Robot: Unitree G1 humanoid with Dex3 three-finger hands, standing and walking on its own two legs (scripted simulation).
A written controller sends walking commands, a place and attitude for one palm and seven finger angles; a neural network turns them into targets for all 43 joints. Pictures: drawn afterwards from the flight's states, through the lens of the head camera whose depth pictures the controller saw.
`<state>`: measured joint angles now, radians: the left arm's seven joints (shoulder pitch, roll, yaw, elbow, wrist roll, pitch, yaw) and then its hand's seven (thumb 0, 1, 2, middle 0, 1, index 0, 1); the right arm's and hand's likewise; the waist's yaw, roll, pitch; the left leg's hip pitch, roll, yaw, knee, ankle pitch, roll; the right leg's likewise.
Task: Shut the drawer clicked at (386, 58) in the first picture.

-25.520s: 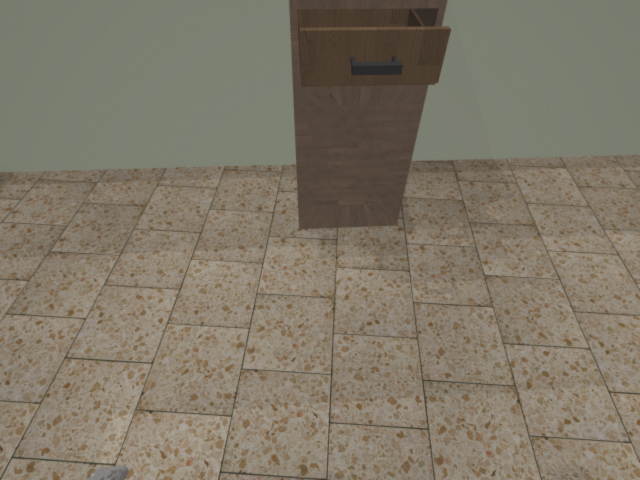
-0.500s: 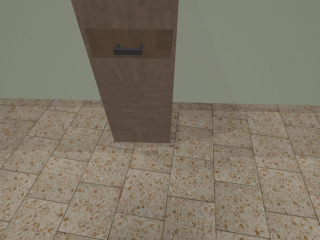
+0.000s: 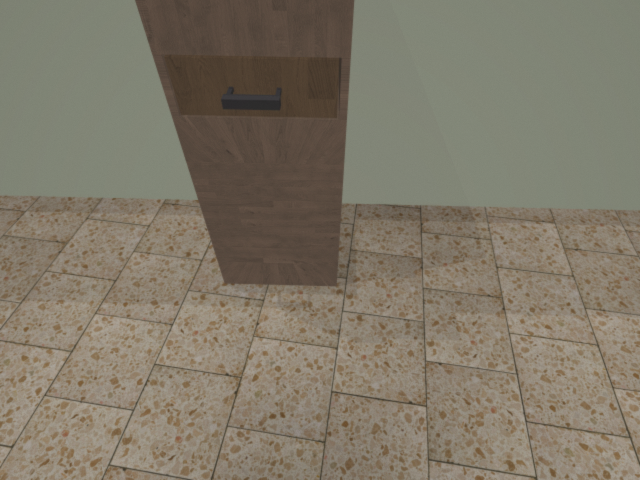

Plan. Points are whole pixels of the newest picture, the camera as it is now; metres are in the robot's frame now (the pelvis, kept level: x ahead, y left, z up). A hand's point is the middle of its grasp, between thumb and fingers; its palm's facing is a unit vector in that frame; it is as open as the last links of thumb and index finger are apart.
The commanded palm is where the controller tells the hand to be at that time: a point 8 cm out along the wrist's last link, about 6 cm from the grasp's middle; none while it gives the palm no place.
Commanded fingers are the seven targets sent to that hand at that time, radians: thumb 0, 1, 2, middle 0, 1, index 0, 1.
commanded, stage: look to check the result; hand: left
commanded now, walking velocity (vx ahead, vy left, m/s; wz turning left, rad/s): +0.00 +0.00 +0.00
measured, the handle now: (253, 96) +0.88 +0.20 +0.03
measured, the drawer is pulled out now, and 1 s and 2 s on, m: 0.00 0.00 0.00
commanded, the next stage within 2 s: stand and wait in 0.40 s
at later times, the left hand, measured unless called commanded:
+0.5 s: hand out of the picture +0.02 +0.18 -0.17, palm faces +0.02 -0.97 -0.23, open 7.4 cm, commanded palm none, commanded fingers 0.00 0.90 0.90 -0.20 -0.30 -0.20 -0.30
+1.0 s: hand out of the picture +0.04 +0.18 -0.16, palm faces +0.00 -0.96 -0.27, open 7.4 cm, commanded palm none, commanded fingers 0.00 0.90 0.90 -0.20 -0.30 -0.20 -0.30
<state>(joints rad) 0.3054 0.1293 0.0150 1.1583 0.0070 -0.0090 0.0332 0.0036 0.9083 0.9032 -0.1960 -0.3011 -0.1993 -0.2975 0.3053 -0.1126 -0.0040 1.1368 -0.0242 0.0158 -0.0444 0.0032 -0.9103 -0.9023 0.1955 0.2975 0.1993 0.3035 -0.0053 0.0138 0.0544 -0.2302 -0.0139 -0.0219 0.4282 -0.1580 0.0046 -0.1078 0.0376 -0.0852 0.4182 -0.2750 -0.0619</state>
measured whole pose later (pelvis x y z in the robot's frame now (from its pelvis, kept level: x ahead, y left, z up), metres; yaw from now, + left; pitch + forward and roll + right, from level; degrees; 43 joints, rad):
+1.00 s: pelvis +0.02 -0.02 +0.00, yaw -1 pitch -2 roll +1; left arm 0.20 0.21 0.02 1.15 0.01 -0.02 0.02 0.00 0.90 0.90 -0.20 -0.30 -0.20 -0.30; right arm 0.20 -0.22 0.00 1.14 -0.02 0.01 -0.04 0.00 -0.91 -0.90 0.20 0.30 0.20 0.30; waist 0.00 0.02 0.07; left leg -0.18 0.01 -0.02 0.37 -0.16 -0.02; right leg -0.05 0.06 -0.07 0.35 -0.26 -0.09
